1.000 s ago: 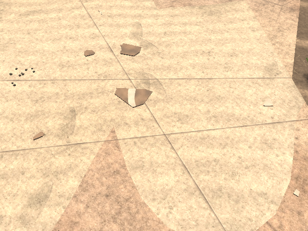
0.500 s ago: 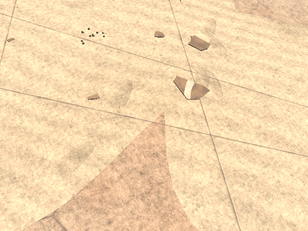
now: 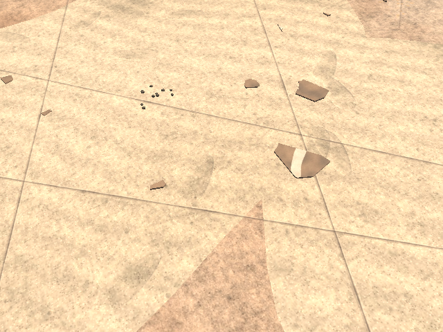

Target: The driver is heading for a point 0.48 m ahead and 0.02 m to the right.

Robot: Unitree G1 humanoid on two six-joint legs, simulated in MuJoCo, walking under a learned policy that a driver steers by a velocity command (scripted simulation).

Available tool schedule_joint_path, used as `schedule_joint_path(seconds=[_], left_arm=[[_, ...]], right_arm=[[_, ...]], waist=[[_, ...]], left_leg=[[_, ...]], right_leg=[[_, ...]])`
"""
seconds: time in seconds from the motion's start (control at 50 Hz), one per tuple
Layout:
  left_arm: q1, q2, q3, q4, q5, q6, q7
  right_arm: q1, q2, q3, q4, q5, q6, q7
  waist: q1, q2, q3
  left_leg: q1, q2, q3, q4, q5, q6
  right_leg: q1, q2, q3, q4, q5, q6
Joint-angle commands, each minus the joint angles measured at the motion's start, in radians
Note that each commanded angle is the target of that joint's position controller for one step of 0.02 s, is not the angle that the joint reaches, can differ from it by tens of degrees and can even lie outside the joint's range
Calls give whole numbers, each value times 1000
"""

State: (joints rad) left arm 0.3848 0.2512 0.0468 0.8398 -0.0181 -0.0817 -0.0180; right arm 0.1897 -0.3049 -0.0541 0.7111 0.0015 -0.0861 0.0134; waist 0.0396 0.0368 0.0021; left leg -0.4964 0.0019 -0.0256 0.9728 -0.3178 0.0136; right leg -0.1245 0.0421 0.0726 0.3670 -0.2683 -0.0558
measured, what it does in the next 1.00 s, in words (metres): walks ahead: left foot, then right foot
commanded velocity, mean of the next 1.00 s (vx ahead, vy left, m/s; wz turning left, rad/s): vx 0.32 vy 0.00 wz -0.21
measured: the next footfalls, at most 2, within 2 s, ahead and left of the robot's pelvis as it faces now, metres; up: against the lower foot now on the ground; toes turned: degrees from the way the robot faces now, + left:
left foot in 0.26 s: +0.30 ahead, +0.13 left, +0.00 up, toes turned -12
right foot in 0.70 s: +0.49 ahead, -0.17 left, +0.00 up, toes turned -13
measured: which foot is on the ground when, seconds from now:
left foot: up 0.00-0.24, down 0.26-0.70, up 0.72-0.98, down 1.00-1.00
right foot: down 0.00-0.26, up 0.28-0.68, down 0.70-1.00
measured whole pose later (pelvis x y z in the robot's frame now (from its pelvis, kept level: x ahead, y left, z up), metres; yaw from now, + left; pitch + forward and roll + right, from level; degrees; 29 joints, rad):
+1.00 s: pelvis +0.40 -0.05 -0.02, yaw -12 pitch +0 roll -1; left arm 0.14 0.23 0.02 0.78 0.02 -0.02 -0.01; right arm 0.19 -0.28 -0.03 0.83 -0.01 0.03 -0.03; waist 0.00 0.03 0.04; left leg -0.31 0.06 -0.04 0.59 -0.26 -0.05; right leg -0.34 0.05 -0.03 0.48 -0.14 -0.05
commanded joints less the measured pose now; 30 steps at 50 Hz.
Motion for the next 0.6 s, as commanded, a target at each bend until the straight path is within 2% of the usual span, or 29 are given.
schedule_joint_path(seconds=[0.02,0.08,0.14,0.2,0.22,0.24,0.26,0.28,0.3,0.32,0.34,0.36,0.38,0.42,0.46,0.5,0.56,0.6], left_arm=[[0,164,37,-71,-5,5,27],[19,195,47,-78,-4,20,43],[54,205,53,-78,-14,28,47],[30,216,62,-88,-18,33,49],[12,209,62,-96,-15,35,47],[4,183,53,-103,-4,36,44],[2,125,32,-129,17,36,40],[143,16,3,-151,-6,23,42],[160,104,15,-123,-32,17,40],[62,164,32,-130,-38,16,36],[-23,167,29,-147,-24,15,35],[-74,157,30,-162,-6,9,31],[-85,146,32,-166,-2,10,26],[-76,108,21,-165,-3,17,18],[-128,87,7,-188,9,19,14],[-192,75,-5,-207,19,12,8],[-264,79,-10,-222,20,0,-3],[-298,98,-2,-237,15,-1,-9]], right_arm=[[-167,-46,-14,-122,-4,-33,11],[-247,-11,-1,-141,3,-34,19],[-279,-39,-9,-155,16,-36,23],[-226,-89,-30,-150,23,-41,16],[-158,-112,-42,-135,22,-42,10],[-41,-143,-60,-105,16,-43,1],[127,-189,-72,-84,-3,-42,-7],[218,-266,-86,-47,-23,-31,0],[207,-176,-66,-37,-7,-31,10],[140,-113,-48,-40,3,-28,7],[91,-93,-41,-41,1,-23,6],[60,-76,-35,-32,-9,-19,7],[40,-60,-28,-28,-18,-21,6],[35,-58,-28,-13,-8,-28,6],[45,-89,-36,5,6,-34,4],[42,-116,-42,14,8,-31,2],[69,-145,-45,36,11,-15,-3],[104,-156,-45,58,20,-5,-6]], waist=[[13,-145,44],[37,-149,59],[43,-162,62],[-6,-184,50],[-47,-185,17],[-104,-170,-65],[-171,-96,-228],[-108,242,-372],[-109,255,-313],[-114,149,-152],[-105,54,-70],[-87,26,-23],[-61,43,-7],[-37,67,-4],[-37,48,26],[-49,29,46],[-74,32,26],[-79,44,1]], left_leg=[[-233,19,0,-155,116,-47],[-87,-20,19,-352,251,-72],[13,-34,-2,-439,315,-71],[104,-21,-28,-482,269,-37],[200,-27,-16,-509,254,-13],[356,-12,-7,-528,261,20],[623,134,-148,-494,173,88],[910,370,-633,-605,-87,240],[854,395,-802,-710,-258,256],[725,357,-644,-716,-242,225],[598,312,-496,-716,-104,207],[498,274,-409,-736,14,204],[434,242,-343,-759,94,198],[375,225,-276,-798,176,215],[338,232,-225,-837,221,235],[310,214,-154,-845,324,230],[295,177,-53,-796,555,186],[342,188,-50,-751,568,157]], right_leg=[[140,-209,258,-184,193,-172],[15,-171,198,-171,233,-147],[-26,-197,245,-148,211,-134],[6,-231,298,-86,266,-102],[1,-212,288,-14,366,-84],[-15,-160,240,132,459,-56],[-136,-103,193,400,334,-26],[-460,48,93,748,-193,36],[-585,0,123,893,-295,38],[-635,-46,106,935,-214,34],[-613,-85,70,915,-144,30],[-591,-110,59,865,-99,28],[-550,-138,57,823,-70,25],[-512,-153,30,754,-55,31],[-527,-166,7,640,-21,48],[-497,-165,-13,494,84,59],[-373,-110,-59,308,251,68],[-328,-90,-47,239,313,56]])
